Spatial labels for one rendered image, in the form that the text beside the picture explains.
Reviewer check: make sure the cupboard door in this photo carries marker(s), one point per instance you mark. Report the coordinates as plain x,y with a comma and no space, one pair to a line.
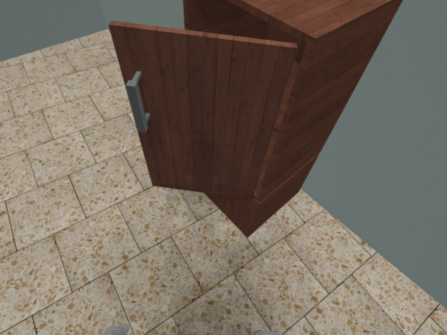
213,101

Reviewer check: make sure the handle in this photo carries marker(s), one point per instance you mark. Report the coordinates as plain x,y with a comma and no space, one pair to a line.
133,91

